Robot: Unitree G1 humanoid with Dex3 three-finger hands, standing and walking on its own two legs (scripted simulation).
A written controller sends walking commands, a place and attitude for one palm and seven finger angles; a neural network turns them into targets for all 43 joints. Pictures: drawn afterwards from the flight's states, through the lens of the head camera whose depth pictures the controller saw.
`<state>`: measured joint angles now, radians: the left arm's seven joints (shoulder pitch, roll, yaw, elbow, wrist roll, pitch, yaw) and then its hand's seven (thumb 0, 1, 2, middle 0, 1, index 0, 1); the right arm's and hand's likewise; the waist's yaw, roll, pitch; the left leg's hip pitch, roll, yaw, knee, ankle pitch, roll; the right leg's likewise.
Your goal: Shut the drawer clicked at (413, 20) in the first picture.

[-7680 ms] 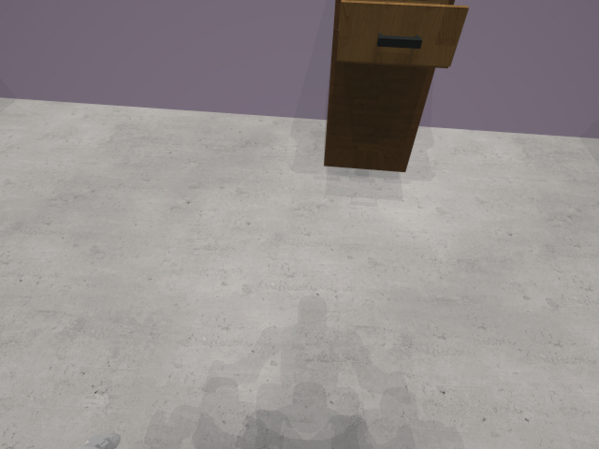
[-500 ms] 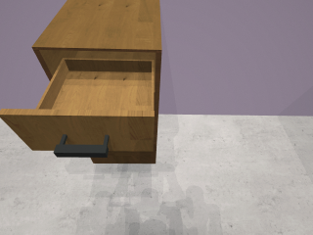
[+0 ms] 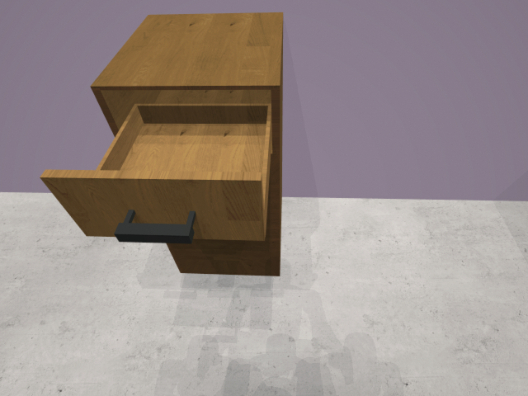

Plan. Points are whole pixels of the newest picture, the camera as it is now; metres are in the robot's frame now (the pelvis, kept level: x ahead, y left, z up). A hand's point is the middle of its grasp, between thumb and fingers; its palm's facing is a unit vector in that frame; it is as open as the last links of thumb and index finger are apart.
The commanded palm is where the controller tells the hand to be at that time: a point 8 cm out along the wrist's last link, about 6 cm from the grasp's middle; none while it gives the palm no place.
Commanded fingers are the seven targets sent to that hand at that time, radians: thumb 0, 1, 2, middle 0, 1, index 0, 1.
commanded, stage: come to a stop and stand still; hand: left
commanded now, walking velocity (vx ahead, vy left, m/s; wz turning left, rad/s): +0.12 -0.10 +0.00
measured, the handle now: (158, 224) +0.39 +0.25 +0.01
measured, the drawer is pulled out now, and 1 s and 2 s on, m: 0.28 0.28 0.28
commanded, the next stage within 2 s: look again from close up in 0.26 s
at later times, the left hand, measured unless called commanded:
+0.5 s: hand out of the picture +0.02 +0.19 -0.18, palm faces -0.02 -0.97 -0.22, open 7.3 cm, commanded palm none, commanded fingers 0.00 0.90 0.90 -0.20 -0.30 -0.20 -0.30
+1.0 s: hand out of the picture +0.06 +0.18 -0.17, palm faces +0.07 -0.97 -0.24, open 7.3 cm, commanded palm +0.13 +0.22 -0.07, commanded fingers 0.00 0.90 0.90 -0.26 -0.37 -0.26 -0.37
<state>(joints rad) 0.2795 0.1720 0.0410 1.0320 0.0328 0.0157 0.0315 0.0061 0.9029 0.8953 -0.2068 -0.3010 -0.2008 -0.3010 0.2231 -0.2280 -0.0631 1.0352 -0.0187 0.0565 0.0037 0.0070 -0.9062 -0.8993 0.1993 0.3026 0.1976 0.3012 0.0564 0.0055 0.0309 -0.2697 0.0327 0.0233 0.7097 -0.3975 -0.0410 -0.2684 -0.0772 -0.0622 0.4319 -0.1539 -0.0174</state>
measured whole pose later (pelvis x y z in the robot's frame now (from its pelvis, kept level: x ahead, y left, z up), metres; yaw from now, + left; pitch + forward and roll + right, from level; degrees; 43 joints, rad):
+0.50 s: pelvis +0.01 +0.02 -0.01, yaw -1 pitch +1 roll -2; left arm 0.28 0.12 0.00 1.10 0.02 -0.03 0.05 0.02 0.92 0.90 -0.20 -0.30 -0.20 -0.30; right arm 0.32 -0.15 -0.02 1.08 -0.02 0.00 -0.01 0.01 -0.90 -0.90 0.20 0.30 0.20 0.30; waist -0.03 0.08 0.04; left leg -0.27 0.05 0.03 0.63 -0.38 0.00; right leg -0.26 0.04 -0.08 0.52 -0.28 -0.04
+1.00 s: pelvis +0.03 +0.00 -0.01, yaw -1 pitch +0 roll +1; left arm 0.31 0.14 0.01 0.96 -0.03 0.02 0.05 0.01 0.92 0.90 -0.20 -0.30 -0.20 -0.30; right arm 0.28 -0.17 0.01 1.09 0.00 -0.03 -0.04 0.01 -0.92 -0.90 0.20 0.30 0.20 0.30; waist 0.01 0.03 0.03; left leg -0.14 0.02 0.05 0.48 -0.32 0.00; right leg -0.18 0.02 -0.06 0.49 -0.31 -0.05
